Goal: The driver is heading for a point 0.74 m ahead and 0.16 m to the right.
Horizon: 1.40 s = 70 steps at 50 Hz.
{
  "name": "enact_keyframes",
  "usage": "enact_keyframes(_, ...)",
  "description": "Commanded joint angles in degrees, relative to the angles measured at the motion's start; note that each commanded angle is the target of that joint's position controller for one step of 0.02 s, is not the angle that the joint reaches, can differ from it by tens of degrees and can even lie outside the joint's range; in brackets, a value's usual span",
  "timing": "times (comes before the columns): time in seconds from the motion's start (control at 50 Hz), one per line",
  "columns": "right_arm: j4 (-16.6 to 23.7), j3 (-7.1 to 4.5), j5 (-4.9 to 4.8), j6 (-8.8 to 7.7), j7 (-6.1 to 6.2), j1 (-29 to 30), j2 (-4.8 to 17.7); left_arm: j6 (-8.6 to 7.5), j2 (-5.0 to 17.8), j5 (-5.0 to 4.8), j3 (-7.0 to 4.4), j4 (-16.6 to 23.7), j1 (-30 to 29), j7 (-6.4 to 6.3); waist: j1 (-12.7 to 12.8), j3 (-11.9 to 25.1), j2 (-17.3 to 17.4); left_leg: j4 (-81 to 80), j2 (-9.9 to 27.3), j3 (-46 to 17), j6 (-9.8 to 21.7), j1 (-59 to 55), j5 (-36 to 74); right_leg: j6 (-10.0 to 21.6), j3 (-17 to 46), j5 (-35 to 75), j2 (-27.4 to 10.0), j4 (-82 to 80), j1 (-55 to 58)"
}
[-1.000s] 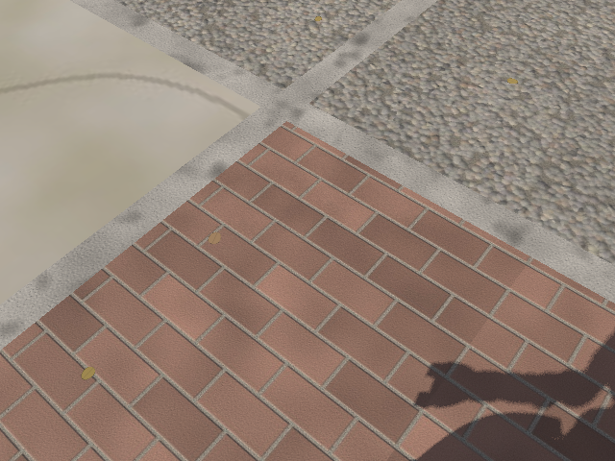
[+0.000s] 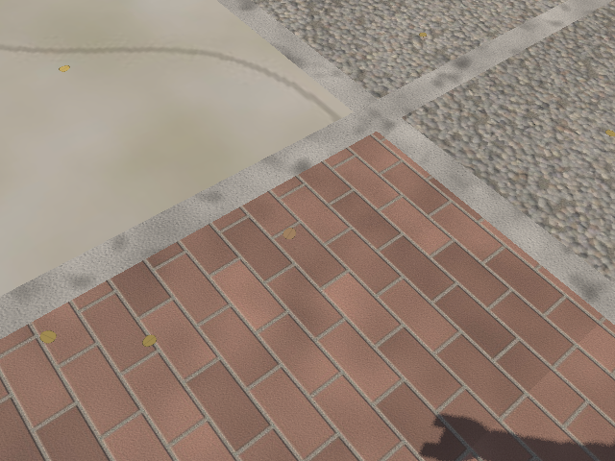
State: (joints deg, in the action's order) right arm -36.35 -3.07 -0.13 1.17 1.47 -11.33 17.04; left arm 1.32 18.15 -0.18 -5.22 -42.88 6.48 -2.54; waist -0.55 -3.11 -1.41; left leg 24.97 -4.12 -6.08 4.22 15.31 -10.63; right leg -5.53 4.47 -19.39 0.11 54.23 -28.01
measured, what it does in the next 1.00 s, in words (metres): walks ahead, turning right: right foot, then right foot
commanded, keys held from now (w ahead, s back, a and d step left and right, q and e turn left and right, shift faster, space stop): e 0.26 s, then w+e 0.42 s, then w+q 0.32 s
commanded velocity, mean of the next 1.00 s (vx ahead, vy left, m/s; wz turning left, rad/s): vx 0.26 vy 0.00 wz -0.21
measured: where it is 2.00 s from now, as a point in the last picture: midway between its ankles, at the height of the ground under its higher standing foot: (407, 337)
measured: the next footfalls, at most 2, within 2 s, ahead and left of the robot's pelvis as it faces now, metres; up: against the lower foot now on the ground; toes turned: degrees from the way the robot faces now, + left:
right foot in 0.16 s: +0.05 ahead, -0.16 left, +0.00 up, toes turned +1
right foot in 0.74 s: +0.21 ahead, -0.27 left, +0.00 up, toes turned -21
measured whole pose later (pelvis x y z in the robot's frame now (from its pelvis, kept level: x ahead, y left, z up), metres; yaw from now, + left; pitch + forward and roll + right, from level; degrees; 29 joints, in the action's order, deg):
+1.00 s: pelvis +0.23 -0.20 +0.00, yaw -16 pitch +1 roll -1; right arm -42.9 -3.7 -1.7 -2.8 -0.4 -13.9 17.8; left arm -5.4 14.6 1.0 -2.6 -43.2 18.1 1.1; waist 1.4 -0.9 2.8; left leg 59.5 5.1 -5.2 -0.6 40.1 -4.6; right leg 4.5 -6.8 -12.8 3.3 16.5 -4.8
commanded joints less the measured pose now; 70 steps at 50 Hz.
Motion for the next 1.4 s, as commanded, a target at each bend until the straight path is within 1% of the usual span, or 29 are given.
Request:
enact_keyframes(0.02,3.63,-1.71,0.83,-0.55,0.35,1.91,7.02,-0.79,3.18,-0.05,-0.24,2.48,0.12,0.41,-0.71,7.64,9.37,-6.46,13.84,-11.92,8.35,-6.49,7.39,-0.46,-0.25,1.28,-2.27,-6.56,2.3)
enact_keyframes(0.14,0.01,-0.01,1.33,-1.01,-1.15,3.32,4.98,-1.92,2.89,0.04,0.79,1.43,1.98,1.72,0.58,3.58,7.35,-5.49,12.27,-9.86,5.85,-0.15,-0.18,2.56,-3.05,9.8,-2.02,-28.52,16.76)
enact_keyframes(0.18,-0.75,-0.52,1.96,-1.72,-0.95,0.1,6.5,-2.23,8.28,0.7,0.04,2.89,1.65,1.49,-1.43,4.06,1.74,-0.72,8.17,-6.91,1.56,-0.93,-1.86,5.2,3.25,26.22,-6.6,-28.62,18.04)
enact_keyframes(0.2,-0.44,-0.83,2.2,-1.98,-0.79,-1.21,6.63,-2.1,11.14,-0.18,-0.81,2.41,1.34,1.51,-3.47,4.62,-4.07,1.16,4.0,-2.11,-0.34,-1.05,-2.94,7.99,5.42,26.94,-7.49,-27.32,16.56)
enact_keyframes(0.3,1.24,-1.22,1.34,-0.63,0.42,2.47,3.61,-2.1,6.7,-0.69,-0.01,2.48,2.76,1.43,-1.38,5.76,-8.89,7.28,0.9,5.04,-2.15,-3.65,-13.63,12.23,14.4,1.0,-8.31,-32.37,10.1)
enact_keyframes(0.36,0.89,-2.13,0.41,-2.24,-0.35,-1.75,4.82,-2.27,5.39,-1.3,0.41,4.82,0.43,1.02,-3.91,0.5,-0.47,-2.39,7.78,-4.39,2.64,-9.24,-26.78,9.59,9.32,-19.09,-2.11,-25.55,-4.62)
enact_keyframes(0.4,-1.63,-3.88,0.61,-3.92,-0.82,-8.12,10.71,-3.05,3.34,-1.63,1.0,8.6,-4.59,1.12,-5.53,-1.45,10.72,-15.54,25.99,-29.15,11.31,-16.91,-32.6,7.04,1.96,-11.65,-0.1,-2.65,-19.12)
enact_keyframes(0.42,-1.51,-3.31,0.93,-4.75,-0.47,-7.8,8.79,-3.25,5.13,-1.55,0.33,8.54,-3.75,1.23,-4.27,-1.87,6.93,-15.51,27.68,-30.06,13.37,-16.13,-29.61,7.05,4.52,-10.69,-2.45,5.1,-21.45)
enact_keyframes(0.48,-1.36,-2.58,-0.27,-5.59,-0.12,-3.83,6.37,-3.56,3.86,-1.69,0.49,7.34,-0.55,2.56,-2.07,-1.74,6.12,-16.53,22.45,-15.15,8.9,-17.03,-16.37,5.96,3.25,-1.78,-5.92,7.11,-21.89)
enact_keyframes(0.58,-2.83,-3.46,-0.24,-5.69,-0.74,-5.77,9.08,-3.74,0.28,-1.37,2.35,10.23,-5.3,4.93,-4.45,0.11,6.02,-16.4,17.08,4.17,5.83,-12.4,1.75,3.91,-3.98,8.08,-5.72,-7.48,-9.87)
enact_keyframes(0.64,-3.94,-4.23,-1.22,-5.31,-1.3,-7.38,11.53,-3.36,1.69,-1.56,2.25,11.67,-6.33,5.49,-4.54,0.14,7.56,-14.9,18.6,7.1,4.85,-10.99,0.99,5.32,-7.04,8.11,-3.99,-13.72,-3.42)
enact_keyframes(0.68,-4.3,-4.48,-1.81,-4.92,-1.44,-6.83,12.34,-3.03,3.33,-1.49,1.53,12.06,-4.55,5.66,-2.28,0.24,7.89,-11.26,20.29,8.69,3.65,-10.98,6.83,7.76,-8.77,6.75,-2.24,-16.81,0.91)
enact_keyframes(0.72,-5.53,-3.23,-1.73,-4.96,-1.56,-8.59,9.81,-2.91,6.33,-1.26,-0.77,8.37,7.99,4.96,4.71,6.84,4.14,5.29,17.5,13.99,1.0,-4.34,24.71,11.52,-9.85,8.64,2.55,-22.14,22.66)
enact_keyframes(0.74,-4.66,-1.76,-0.16,-5.39,-1.6,-8.33,7.0,-2.59,10.29,-1.31,-2.38,6.3,18.44,3.98,9.87,12.56,-0.95,22.43,14.59,16.21,-2.17,7.22,13.66,14.06,0.19,6.46,-3.78,-23.11,38.32)
enact_keyframes(0.76,-1.34,0.29,0.63,-6.38,-1.87,-11.82,0.72,-2.96,17.64,-0.78,-2.93,6.96,19.14,3.36,5.26,19.01,-16.51,44.31,5.28,12.17,-5.81,26.47,-23.19,23.76,34.4,-7.24,-21.08,-33.33,48.85)
enact_keyframes(0.78,-2.26,-1.23,-2.01,-7.29,-1.9,-7.08,7.61,-4.09,12.74,-0.67,-1.68,7.75,18.71,3.74,9.18,19.38,-6.4,51.56,5.74,1.83,-5.27,30.86,-21.7,24.65,40.31,-13.31,-23.58,-39.78,45.48)
enact_keyframes(0.8,-1.04,-1.9,-3.54,-7.53,-2.04,-3.65,9.4,-4.86,10.33,-0.15,-0.75,6.9,16.14,3.96,7.88,11.85,-6.09,52.07,8.3,2.07,-3.89,34.15,-16.37,22.25,30.69,-10.12,-22.01,-39.56,39.78)
enact_keyframes(0.84,-2.04,-1.77,-1.59,-7.08,-1.55,-3.24,8.41,-5.57,5.63,0.09,0.66,6.62,9.45,4.2,3.62,5.53,-4.17,45.63,12.51,2.13,-3.21,29.15,-6.66,18.88,16.99,0.32,-16.67,-40.64,27.27)
enact_keyframes(0.88,-3.94,-1.87,-1.76,-5.46,-1.87,-6.76,7.07,-6.66,3.82,0.88,1.0,6.45,6.43,4.14,0.51,4.4,-5.62,43.29,13.22,1.07,-3.54,22.82,-1.07,17.37,8.93,8.22,-13.9,-44.0,21.04)
enact_keyframes(0.98,-3.93,-1.56,-1.47,-4.17,-1.77,-4.04,3.95,-8.19,3.88,1.29,0.53,3.46,8.03,3.26,0.4,0.86,-1.59,33.29,9.86,-1.93,-5.19,26.47,9.48,15.51,-4.04,24.83,-11.87,-46.32,21.31)
enact_keyframes(1.1,-0.58,-0.06,-1.28,-4.88,-3.96,6.29,0.94,-7.41,5.94,0.45,0.06,0.45,11.6,1.82,4.38,-2.7,-0.11,14.73,8.53,4.31,-3.66,25.4,18.64,11.95,-11.42,31.01,-12.32,-47.82,26.82)
enact_keyframes(1.2,3.33,-0.14,-1.36,-5.06,-6.08,10.49,1.6,-4.55,8.4,0.09,-0.64,-1.11,13.85,0.62,4.02,-0.95,-1.63,9.84,4.58,10.84,-0.12,24.59,8.37,10.97,-14.7,56.99,-14.65,-38.07,37.36)
enact_keyframes(1.26,2.22,-2.55,-1.54,-4.32,-5.61,-0.58,6.48,-3.19,10.66,0.14,-1.1,-0.25,12.37,-0.37,-3.22,7.24,-5.06,10.03,-0.45,13.0,4.19,7.99,0.93,10.68,-15.46,75.56,-14.56,-18.96,36.04)
enact_keyframes(1.28,0.5,-4.2,-1.45,-4.15,-4.66,-9.94,9.49,-3.44,10.57,-0.34,-0.88,0.57,10.14,-0.37,-9.09,11.59,-2.65,4.07,-0.41,9.79,6.94,-7.69,5.31,9.38,-16.29,66.85,-12.25,-5.29,27.3)
enact_keyframes(1.3,-0.44,-5.57,-1.11,-3.63,-3.44,-14.82,14.93,-4.76,4.14,1.32,1.1,2.83,14.51,0.46,-6.63,17.57,9.99,6.05,13.57,-12.84,14.56,-31.4,5.62,6.32,-14.99,20.36,-4.64,16.32,2.93)
enact_keyframes(1.32,0.84,-5.13,-1.07,-4.35,-3.38,-13.7,14.92,-7.24,2.14,0.92,2.59,4.25,15.6,1.83,-4.47,25.72,12.02,-2.54,23.46,-41.62,23.55,-41.63,-2.14,5.19,-2.31,-14.76,4.88,29.85,-11.99)
enact_keyframes(1.34,0.83,-4.13,-0.7,-4.67,-3.26,-13.17,10.89,-8.99,6.61,-1.33,1.35,5.89,8.12,2.94,-7.55,21.04,5.93,-6.56,21.79,-36.01,19.92,-38.35,-4.31,6.4,3.71,-10.5,0.97,30.29,-17.83)
enact_keyframes(1.36,1.03,-3.54,-0.87,-4.9,-3.19,-9.66,9.03,-9.83,6.84,-2.19,1.57,7.52,5.41,3.31,-5.26,12.75,2.38,-7.89,19.79,-27.89,17.27,-29.16,-2.25,7.25,2.95,-5.16,-1.68,24.7,-18.35)
enact_keyframes(1.4,2.33,-2.54,-0.83,-5.08,-3.1,-2.95,6.14,-9.5,6.46,0.26,1.18,6.76,6.15,2.78,-0.05,5.3,-1.12,-10.1,14.89,-18.34,14.43,-14.05,8.58,5.95,1.52,-0.71,-5.3,14.78,-12.56)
